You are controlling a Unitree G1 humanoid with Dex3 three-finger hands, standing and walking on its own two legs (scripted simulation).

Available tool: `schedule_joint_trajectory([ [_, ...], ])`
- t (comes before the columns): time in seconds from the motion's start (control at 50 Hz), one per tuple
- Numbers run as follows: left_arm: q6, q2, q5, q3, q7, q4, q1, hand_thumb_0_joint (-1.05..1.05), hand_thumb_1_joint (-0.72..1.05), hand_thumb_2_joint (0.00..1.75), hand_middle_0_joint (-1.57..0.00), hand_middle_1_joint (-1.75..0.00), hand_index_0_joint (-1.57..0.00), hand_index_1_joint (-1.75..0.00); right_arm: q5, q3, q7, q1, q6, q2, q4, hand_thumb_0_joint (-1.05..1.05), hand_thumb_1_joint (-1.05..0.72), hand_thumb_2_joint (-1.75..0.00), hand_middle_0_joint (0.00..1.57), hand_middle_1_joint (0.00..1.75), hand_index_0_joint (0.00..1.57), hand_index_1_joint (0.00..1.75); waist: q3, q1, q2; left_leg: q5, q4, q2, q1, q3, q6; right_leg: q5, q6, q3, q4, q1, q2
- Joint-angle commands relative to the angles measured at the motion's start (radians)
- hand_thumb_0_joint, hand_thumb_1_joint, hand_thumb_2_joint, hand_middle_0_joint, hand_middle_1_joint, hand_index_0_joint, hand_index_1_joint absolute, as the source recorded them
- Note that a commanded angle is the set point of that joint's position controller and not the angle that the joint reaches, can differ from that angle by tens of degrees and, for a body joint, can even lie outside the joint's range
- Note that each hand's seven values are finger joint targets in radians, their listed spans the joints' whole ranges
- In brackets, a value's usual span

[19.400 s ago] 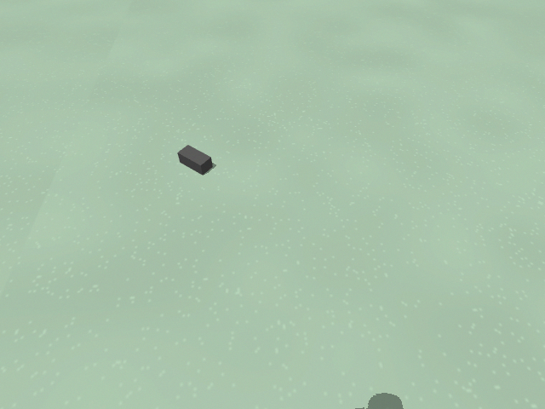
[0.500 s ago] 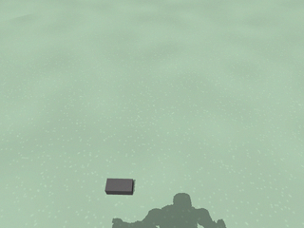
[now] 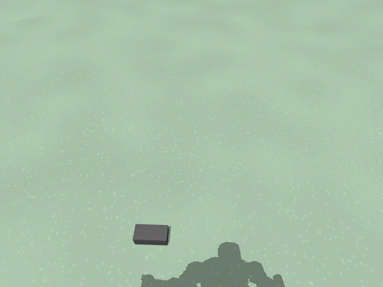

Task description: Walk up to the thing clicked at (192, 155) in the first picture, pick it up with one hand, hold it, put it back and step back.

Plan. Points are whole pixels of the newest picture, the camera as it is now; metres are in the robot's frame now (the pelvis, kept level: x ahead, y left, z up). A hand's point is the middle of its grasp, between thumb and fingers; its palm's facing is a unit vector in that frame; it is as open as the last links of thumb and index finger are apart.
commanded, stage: stand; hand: left
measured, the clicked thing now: (151, 234) +0.49 +0.21 -0.75
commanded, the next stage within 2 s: walk up in 0.84 s
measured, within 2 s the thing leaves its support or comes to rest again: neither
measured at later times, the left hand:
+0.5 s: hand out of the picture +0.08 +0.25 -0.16, palm faces -0.02 -0.94 -0.34, open 7.4 cm
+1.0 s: hand out of the picture +0.07 +0.26 -0.17, palm faces -0.01 -0.94 -0.35, open 7.4 cm
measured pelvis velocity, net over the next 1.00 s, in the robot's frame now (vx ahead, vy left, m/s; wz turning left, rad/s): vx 0.02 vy -0.01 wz -0.01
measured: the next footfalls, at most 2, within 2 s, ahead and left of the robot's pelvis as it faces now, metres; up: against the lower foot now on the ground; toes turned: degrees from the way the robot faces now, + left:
left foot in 1.30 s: +0.14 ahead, +0.12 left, +0.00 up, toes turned +0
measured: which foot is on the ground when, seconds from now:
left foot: down 0.00-1.00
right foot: down 0.00-1.00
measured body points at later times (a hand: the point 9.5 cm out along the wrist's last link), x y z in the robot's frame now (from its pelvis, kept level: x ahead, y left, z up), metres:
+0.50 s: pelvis +0.00 +0.00 +0.00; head +0.01 +0.00 +0.45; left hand +0.08 +0.30 -0.13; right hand +0.08 -0.30 -0.13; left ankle -0.02 +0.12 -0.75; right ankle +0.01 -0.12 -0.75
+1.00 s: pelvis +0.02 -0.01 -0.01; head +0.02 +0.00 +0.44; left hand +0.07 +0.31 -0.14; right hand +0.07 -0.31 -0.14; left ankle -0.02 +0.12 -0.75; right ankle +0.01 -0.12 -0.75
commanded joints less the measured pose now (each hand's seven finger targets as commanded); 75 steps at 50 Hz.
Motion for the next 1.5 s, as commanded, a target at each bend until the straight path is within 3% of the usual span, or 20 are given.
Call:
schedule_joint_trajectory([
  [0.0,-0.019,0.213,-0.003,0.035,0.01,-0.055,-0.033,0.0,0.9,0.9,-0.2,-0.3,-0.2,-0.3,0.004,-0.037,-0.014,-0.042,-0.023,-0.215,-0.052,0.0,-0.9,-0.9,0.2,0.3,0.2,0.3,-0.075,0.002,0.006,0.135,-0.045,0.133,-0.022,-0.108,0.021,0.158,-0.033,0.114,-0.033,0.036,-0.129],
  [0.8,-0.019,0.215,-0.004,0.034,0.01,-0.062,-0.027,0.0,0.9,0.9,-0.2,-0.3,-0.2,-0.3,0.003,-0.038,-0.015,-0.024,-0.025,-0.211,-0.055,0.0,-0.9,-0.9,0.2,0.3,0.2,0.3,-0.071,-0.002,0.003,0.147,-0.049,0.126,-0.034,-0.116,0.021,0.146,-0.03,0.103,-0.034,0.042,-0.133],
  [0.84,-0.015,0.228,0.012,0.066,-0.007,-0.094,-0.006,0.0,0.9,0.9,-0.2,-0.3,-0.2,-0.3,-0.012,-0.074,-0.006,0.036,-0.033,-0.247,-0.08,0.0,-0.9,-0.9,0.2,0.3,0.2,0.3,-0.067,-0.005,0.006,-0.179,-0.036,0.118,0.004,-0.127,0.078,-0.15,-0.045,0.045,0.056,-0.036,-0.046],
  [0.88,-0.009,0.21,0.019,0.073,-0.013,-0.111,-0.011,0.0,0.9,0.9,-0.2,-0.3,-0.2,-0.3,-0.013,-0.091,-0.006,0.057,-0.027,-0.268,-0.094,0.0,-0.9,-0.9,0.2,0.3,0.2,0.3,0.026,-0.013,0.055,-0.386,-0.086,0.189,-0.042,-0.216,0.136,-0.247,-0.042,0.011,0.151,-0.153,-0.009],
  [0.92,-0.006,0.204,0.022,0.078,-0.019,-0.127,0.013,0.0,0.9,0.9,-0.2,-0.3,-0.2,-0.3,-0.017,-0.098,-0.006,0.026,-0.028,-0.274,-0.132,0.0,-0.9,-0.9,0.2,0.3,0.2,0.3,0.105,0.002,0.102,-0.383,-0.109,0.259,-0.123,-0.268,0.187,-0.261,-0.041,0.022,0.26,-0.187,-0.017],
  [0.96,-0.013,0.196,0.019,0.08,-0.021,-0.137,0.051,0.0,0.9,0.9,-0.2,-0.3,-0.2,-0.3,-0.018,-0.097,-0.004,0.002,-0.033,-0.265,-0.166,0.0,-0.9,-0.9,0.2,0.3,0.2,0.3,0.092,0.028,0.112,-0.146,-0.025,0.246,-0.113,-0.226,0.184,-0.234,-0.051,0.039,0.21,-0.15,-0.022],
  [1.0,-0.029,0.221,0.02,0.089,-0.014,-0.126,0.109,0.0,0.9,0.9,-0.2,-0.3,-0.2,-0.3,-0.01,-0.093,-0.001,-0.006,-0.028,-0.24,-0.195,0.0,-0.9,-0.9,0.2,0.3,0.2,0.3,0.024,0.046,0.056,0.047,0.152,0.139,-0.136,-0.098,0.112,0.023,-0.068,0.093,0.069,0.008,-0.044],
  [1.02,-0.034,0.265,0.017,0.102,-0.008,-0.119,0.154,0.0,0.9,0.9,-0.2,-0.3,-0.2,-0.3,-0.002,-0.084,-0.002,-0.024,-0.025,-0.199,-0.221,0.0,-0.9,-0.9,0.2,0.3,0.2,0.3,-0.003,0.055,-0.065,-0.015,0.302,0.048,-0.221,-0.01,0.062,0.113,-0.094,0.215,0.014,0.102,-0.118],
  [1.04,-0.037,0.328,0.018,0.117,-0.004,-0.132,0.171,0.0,0.9,0.9,-0.2,-0.3,-0.2,-0.3,-0.002,-0.074,-0.004,-0.022,-0.02,-0.166,-0.241,0.0,-0.9,-0.9,0.2,0.3,0.2,0.3,0.015,0.065,-0.159,-0.257,0.436,-0.035,-0.346,0.022,0.025,0.137,-0.187,0.373,-0.017,0.165,-0.237],
  [1.06,-0.038,0.34,0.023,0.122,-0.001,-0.156,0.186,0.0,0.9,0.9,-0.2,-0.3,-0.2,-0.3,-0.006,-0.077,-0.011,-0.016,-0.016,-0.177,-0.246,0.0,-0.9,-0.9,0.2,0.3,0.2,0.3,0.032,0.082,-0.148,-0.429,0.541,-0.025,-0.409,-0.046,0.026,0.247,-0.281,0.473,-0.025,0.175,-0.338],
  [1.08,-0.035,0.32,0.013,0.12,0.002,-0.177,0.177,0.0,0.9,0.9,-0.2,-0.3,-0.2,-0.3,-0.006,-0.08,-0.015,0.008,-0.015,-0.19,-0.244,0.0,-0.9,-0.9,0.2,0.3,0.2,0.3,0.041,0.069,-0.096,-0.434,0.626,-0.01,-0.422,-0.107,0.024,0.329,-0.301,0.442,-0.01,0.156,-0.346],
  [1.16,-0.027,0.255,0.01,0.095,0.011,-0.242,0.097,0.0,0.9,0.9,-0.2,-0.3,-0.2,-0.3,0.007,-0.086,-0.011,0.07,-0.019,-0.195,-0.248,0.0,-0.9,-0.9,0.2,0.3,0.2,0.3,-0.024,0.014,-0.132,-0.279,0.493,0.024,-0.338,-0.1,0.01,0.562,-0.225,0.212,0.059,0.159,-0.225],
  [1.22,-0.011,0.249,0.003,0.086,0.013,-0.266,0.06,0.0,0.9,0.9,-0.2,-0.3,-0.2,-0.3,-0.004,-0.089,-0.017,0.113,-0.025,-0.167,-0.229,0.0,-0.9,-0.9,0.2,0.3,0.2,0.3,-0.066,-0.012,-0.129,-0.08,0.191,0.007,-0.144,-0.042,0.017,0.546,-0.171,0.113,0.187,0.057,-0.179],
  [1.26,0.001,0.202,-0.023,0.072,0.01,-0.284,0.03,0.0,0.9,0.9,-0.2,-0.3,-0.2,-0.3,-0.01,-0.12,-0.03,0.206,-0.036,-0.243,-0.192,0.0,-0.9,-0.9,0.2,0.3,0.2,0.3,-0.148,-0.068,0.026,0.385,0.031,0.095,0.122,-0.142,0.051,0.314,-0.064,0.036,0.395,-0.103,-0.075],
  [1.28,0.014,0.152,-0.033,0.059,0.008,-0.285,0.069,0.0,0.9,0.9,-0.2,-0.3,-0.2,-0.3,-0.018,-0.125,-0.039,0.166,-0.043,-0.291,-0.217,0.0,-0.9,-0.9,0.2,0.3,0.2,0.3,-0.151,-0.038,0.161,0.477,0.011,0.291,0.187,-0.399,0.126,-0.173,-0.02,0.062,0.476,-0.268,0.039],
  [1.3,0.04,0.221,-0.023,0.083,0.017,-0.242,0.129,0.0,0.9,0.9,-0.2,-0.3,-0.2,-0.3,0.004,-0.125,-0.043,0.106,-0.045,-0.325,-0.24,0.0,-0.9,-0.9,0.2,0.3,0.2,0.3,-0.137,-0.013,0.121,0.381,0.043,0.384,-0.019,-0.446,0.254,-0.464,-0.02,0.12,0.556,-0.14,0.018],
  [1.32,0.045,0.242,-0.021,0.084,0.017,-0.217,0.131,0.0,0.9,0.9,-0.2,-0.3,-0.2,-0.3,0.003,-0.12,-0.041,0.045,-0.043,-0.309,-0.245,0.0,-0.9,-0.9,0.2,0.3,0.2,0.3,-0.068,0.004,0.12,0.293,0.032,0.383,-0.131,-0.439,0.289,-0.499,-0.029,0.132,0.597,-0.113,0.001],
  [1.38,0.04,0.219,-0.023,0.083,0.005,-0.191,0.117,0.0,0.9,0.9,-0.2,-0.3,-0.2,-0.3,-0.012,-0.094,-0.039,-0.029,-0.044,-0.266,-0.254,0.0,-0.9,-0.9,0.2,0.3,0.2,0.3,-0.004,0.028,0.168,0.247,0.048,0.257,-0.162,-0.26,0.196,-0.406,-0.04,0.128,0.511,-0.149,-0.01],
  [1.44,0.025,0.201,-0.016,0.083,0.003,-0.159,0.132,0.0,0.9,0.9,-0.2,-0.3,-0.2,-0.3,-0.006,-0.088,-0.029,-0.037,-0.034,-0.264,-0.241,0.0,-0.9,-0.9,0.2,0.3,0.2,0.3,-0.058,0.029,0.192,0.371,0.135,0.217,-0.108,-0.203,0.162,-0.272,-0.019,0.05,0.284,-0.077,-0.002],
  [1.48,0.009,0.209,-0.007,0.083,0.01,-0.139,0.132,0.0,0.9,0.9,-0.2,-0.3,-0.2,-0.3,0.014,-0.084,-0.024,-0.042,-0.017,-0.25,-0.235,0.0,-0.9,-0.9,0.2,0.3,0.2,0.3,-0.102,0.038,0.123,0.392,0.222,0.173,-0.113,-0.157,0.102,0.003,-0.027,0.058,0.072,0.031,-0.011],
])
